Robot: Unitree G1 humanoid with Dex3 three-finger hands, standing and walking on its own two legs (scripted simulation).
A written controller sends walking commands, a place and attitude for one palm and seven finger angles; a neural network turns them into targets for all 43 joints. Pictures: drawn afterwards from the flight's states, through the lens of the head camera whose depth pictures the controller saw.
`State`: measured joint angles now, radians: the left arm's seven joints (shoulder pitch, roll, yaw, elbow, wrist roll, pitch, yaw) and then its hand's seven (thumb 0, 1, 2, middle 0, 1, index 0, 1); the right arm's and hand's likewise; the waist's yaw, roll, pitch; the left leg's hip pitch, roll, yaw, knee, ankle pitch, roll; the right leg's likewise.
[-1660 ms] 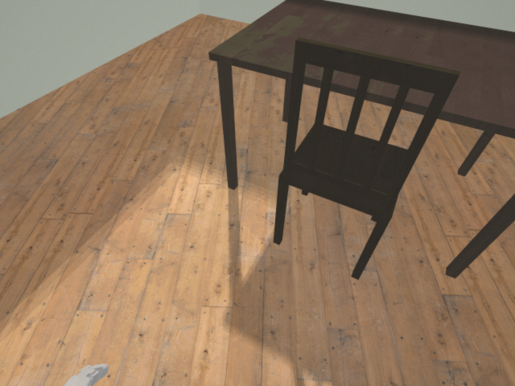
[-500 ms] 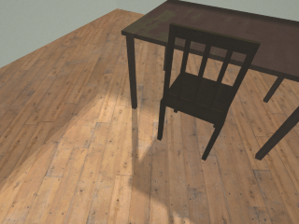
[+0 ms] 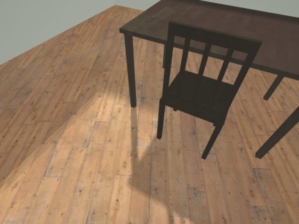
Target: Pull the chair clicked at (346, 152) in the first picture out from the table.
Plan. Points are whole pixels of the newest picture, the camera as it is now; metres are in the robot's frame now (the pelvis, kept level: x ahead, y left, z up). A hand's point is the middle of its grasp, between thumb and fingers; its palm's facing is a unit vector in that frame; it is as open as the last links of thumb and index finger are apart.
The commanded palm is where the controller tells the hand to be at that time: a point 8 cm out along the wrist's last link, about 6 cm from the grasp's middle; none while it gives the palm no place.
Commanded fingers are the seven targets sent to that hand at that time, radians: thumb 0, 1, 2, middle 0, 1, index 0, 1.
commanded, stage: turn to face it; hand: left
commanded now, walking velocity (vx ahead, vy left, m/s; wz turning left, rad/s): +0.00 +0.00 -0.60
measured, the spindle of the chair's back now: (200, 75) +0.80 -0.20 -0.08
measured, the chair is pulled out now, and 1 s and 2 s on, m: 0.00 0.00 0.00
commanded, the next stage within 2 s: take the last steps up to it in 0.72 s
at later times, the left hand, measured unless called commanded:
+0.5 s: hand out of the picture +0.05 +0.15 -0.17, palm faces -0.18 -0.95 -0.26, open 7.4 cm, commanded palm none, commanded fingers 0.00 0.90 0.90 -0.20 -0.30 -0.20 -0.30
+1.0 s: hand out of the picture +0.10 +0.20 -0.18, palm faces -0.32 -0.93 -0.18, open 7.4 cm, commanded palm none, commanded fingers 0.00 0.90 0.90 -0.20 -0.30 -0.20 -0.30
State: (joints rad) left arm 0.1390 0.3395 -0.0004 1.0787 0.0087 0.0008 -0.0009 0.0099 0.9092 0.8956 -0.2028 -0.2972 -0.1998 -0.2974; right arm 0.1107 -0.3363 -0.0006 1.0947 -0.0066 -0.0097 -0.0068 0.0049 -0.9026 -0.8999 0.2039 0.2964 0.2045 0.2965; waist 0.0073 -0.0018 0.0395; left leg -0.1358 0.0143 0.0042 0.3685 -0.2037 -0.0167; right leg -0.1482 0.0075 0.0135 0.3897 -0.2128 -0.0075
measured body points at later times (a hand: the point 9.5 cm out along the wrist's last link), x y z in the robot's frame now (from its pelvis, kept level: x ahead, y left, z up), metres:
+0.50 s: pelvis -0.02 -0.03 -0.01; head +0.01 -0.07 +0.44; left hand +0.06 +0.20 -0.15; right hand -0.01 -0.29 -0.17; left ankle -0.01 +0.13 -0.66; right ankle -0.01 -0.10 -0.75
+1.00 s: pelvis -0.01 +0.03 +0.00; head +0.00 +0.06 +0.45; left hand +0.12 +0.25 -0.16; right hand -0.07 -0.21 -0.13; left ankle +0.01 +0.13 -0.75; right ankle -0.05 -0.10 -0.67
